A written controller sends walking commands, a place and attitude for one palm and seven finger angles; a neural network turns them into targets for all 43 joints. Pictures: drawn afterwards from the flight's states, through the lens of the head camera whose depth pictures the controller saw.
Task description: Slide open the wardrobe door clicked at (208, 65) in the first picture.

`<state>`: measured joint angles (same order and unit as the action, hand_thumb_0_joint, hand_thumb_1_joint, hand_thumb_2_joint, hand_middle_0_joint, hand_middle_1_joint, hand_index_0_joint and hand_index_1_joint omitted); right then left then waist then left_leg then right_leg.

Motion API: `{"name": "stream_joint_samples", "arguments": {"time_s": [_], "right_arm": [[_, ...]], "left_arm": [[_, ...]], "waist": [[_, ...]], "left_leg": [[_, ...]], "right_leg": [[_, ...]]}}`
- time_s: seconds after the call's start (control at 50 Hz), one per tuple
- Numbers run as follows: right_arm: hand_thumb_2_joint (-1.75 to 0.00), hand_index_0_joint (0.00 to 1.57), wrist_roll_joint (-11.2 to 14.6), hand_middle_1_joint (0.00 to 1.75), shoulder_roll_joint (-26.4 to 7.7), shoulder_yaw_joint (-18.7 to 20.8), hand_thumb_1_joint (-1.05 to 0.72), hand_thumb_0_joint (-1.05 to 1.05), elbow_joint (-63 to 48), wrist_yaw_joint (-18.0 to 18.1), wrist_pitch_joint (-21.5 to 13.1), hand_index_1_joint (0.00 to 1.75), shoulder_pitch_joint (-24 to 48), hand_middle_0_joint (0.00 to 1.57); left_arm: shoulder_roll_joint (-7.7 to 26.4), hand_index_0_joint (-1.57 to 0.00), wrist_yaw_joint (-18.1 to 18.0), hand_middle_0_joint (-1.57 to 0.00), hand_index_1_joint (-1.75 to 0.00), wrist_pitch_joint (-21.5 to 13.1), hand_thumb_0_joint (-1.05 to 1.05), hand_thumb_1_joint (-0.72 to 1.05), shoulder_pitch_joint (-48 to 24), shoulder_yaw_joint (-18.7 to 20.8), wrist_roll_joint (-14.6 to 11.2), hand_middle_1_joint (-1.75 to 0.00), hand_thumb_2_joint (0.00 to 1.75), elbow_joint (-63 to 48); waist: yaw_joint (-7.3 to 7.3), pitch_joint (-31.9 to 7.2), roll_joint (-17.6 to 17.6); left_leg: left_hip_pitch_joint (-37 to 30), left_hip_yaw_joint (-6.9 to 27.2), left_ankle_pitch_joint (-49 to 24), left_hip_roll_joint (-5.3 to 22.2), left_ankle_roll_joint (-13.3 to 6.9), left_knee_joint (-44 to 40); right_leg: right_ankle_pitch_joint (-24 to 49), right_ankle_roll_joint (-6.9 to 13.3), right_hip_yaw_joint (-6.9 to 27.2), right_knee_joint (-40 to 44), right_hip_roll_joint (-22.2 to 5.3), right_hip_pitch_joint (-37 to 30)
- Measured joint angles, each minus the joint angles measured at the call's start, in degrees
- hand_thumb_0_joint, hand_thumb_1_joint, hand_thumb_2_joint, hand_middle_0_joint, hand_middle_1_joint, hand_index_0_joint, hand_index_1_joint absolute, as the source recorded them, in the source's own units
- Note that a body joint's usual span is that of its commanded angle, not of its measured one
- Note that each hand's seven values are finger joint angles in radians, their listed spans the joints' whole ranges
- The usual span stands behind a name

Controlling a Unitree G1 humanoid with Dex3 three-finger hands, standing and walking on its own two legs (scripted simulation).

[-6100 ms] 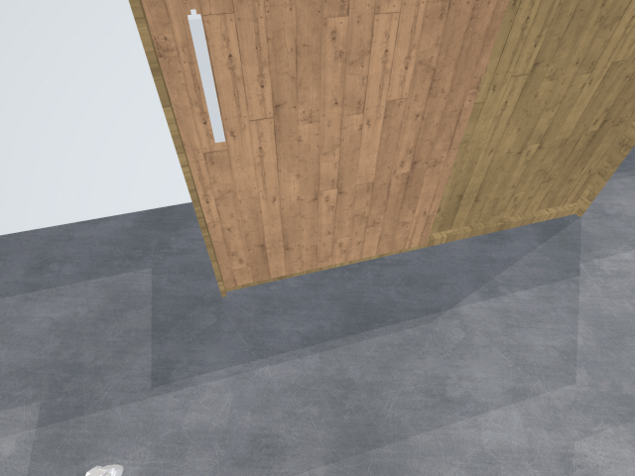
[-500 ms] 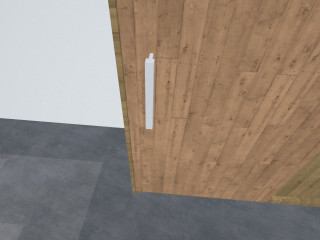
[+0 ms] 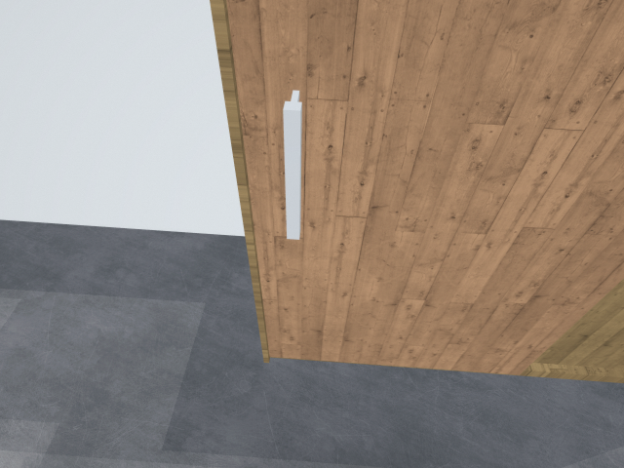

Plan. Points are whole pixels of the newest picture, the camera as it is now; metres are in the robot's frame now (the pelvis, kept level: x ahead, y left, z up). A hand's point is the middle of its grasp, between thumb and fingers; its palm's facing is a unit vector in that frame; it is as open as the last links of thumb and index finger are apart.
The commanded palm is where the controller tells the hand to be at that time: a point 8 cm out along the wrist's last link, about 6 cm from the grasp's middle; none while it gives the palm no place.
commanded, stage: look again from close up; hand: left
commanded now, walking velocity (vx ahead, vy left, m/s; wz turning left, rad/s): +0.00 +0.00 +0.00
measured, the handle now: (294, 172) +0.55 +0.07 +0.08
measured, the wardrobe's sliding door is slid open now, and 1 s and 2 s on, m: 0.00 0.00 0.00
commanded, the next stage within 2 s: raise the hand with hooked fingers in 1.80 s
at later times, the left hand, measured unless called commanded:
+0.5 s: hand out of the picture +0.01 +0.17 -0.18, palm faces +0.00 -0.98 -0.20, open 7.4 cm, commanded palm none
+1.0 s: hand out of the picture -0.01 +0.17 -0.18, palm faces +0.01 -0.98 -0.19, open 7.4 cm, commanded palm none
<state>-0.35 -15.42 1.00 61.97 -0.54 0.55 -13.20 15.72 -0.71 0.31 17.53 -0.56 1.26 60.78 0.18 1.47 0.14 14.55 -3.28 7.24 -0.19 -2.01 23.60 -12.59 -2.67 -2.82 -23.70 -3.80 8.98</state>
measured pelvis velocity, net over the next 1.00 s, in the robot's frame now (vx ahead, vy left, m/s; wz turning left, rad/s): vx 0.01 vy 0.00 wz -0.01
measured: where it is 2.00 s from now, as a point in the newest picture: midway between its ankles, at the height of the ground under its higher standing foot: outside the picture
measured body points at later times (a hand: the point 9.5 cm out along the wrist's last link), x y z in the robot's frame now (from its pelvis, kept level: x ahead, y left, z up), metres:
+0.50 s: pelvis +0.01 -0.01 +0.00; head +0.01 +0.00 +0.45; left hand +0.01 +0.22 -0.16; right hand +0.02 -0.24 -0.16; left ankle +0.06 +0.09 -0.74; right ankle +0.00 -0.15 -0.74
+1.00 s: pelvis +0.01 +0.00 +0.00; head +0.01 +0.00 +0.45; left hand -0.01 +0.22 -0.16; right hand +0.01 -0.23 -0.16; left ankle +0.06 +0.09 -0.74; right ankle +0.00 -0.15 -0.74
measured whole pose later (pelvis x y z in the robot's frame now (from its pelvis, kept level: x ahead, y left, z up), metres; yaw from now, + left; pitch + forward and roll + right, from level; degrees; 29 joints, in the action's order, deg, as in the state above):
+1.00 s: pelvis +0.01 +0.00 +0.00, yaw -1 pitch -2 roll +0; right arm -0.3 -8.5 1.2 64.0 0.5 0.5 -16.0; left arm 8.7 -2.0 -0.3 20.3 -0.1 1.2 62.5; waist 0.2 1.3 0.0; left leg 14.5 -3.7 8.5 0.2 -1.7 24.4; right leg -13.5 -2.6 -2.3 -24.2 -3.4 9.0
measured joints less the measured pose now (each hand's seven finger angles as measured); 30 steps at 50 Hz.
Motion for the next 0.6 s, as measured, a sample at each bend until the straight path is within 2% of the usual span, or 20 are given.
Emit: {"name": "stream_joint_samples", "arguments": {"time_s": [0.32,0.6], "right_arm": [[-0.90,0.20,0.12,0.30,4.06,-0.29,-0.90,0.01,0.99,0.43,-0.07,0.30,0.62,0.20],[-0.90,0.20,0.17,0.30,6.07,-0.20,-0.91,0.01,2.05,0.79,-0.12,0.30,-1.45,0.20]], "left_arm": [[-4.42,-0.20,-0.74,-0.20,-0.30,-0.54,0.00,0.90,-0.63,-0.39,-0.12,-0.30,0.90,0.54],[-6.14,-0.20,-1.21,-0.20,-0.30,-0.75,0.00,0.91,0.81,0.01,-0.25,-0.30,0.90,0.80]], "waist": [[0.13,0.10,-0.06],[0.17,0.21,-0.03]], "left_leg": [[-0.07,0.08,0.49,0.90,0.74,0.59],[-0.18,-0.16,1.36,0.94,0.71,1.31]], "right_leg": [[-0.22,0.49,0.04,-0.12,0.87,-0.17],[-0.81,0.40,0.30,-0.47,0.87,-0.35]]}}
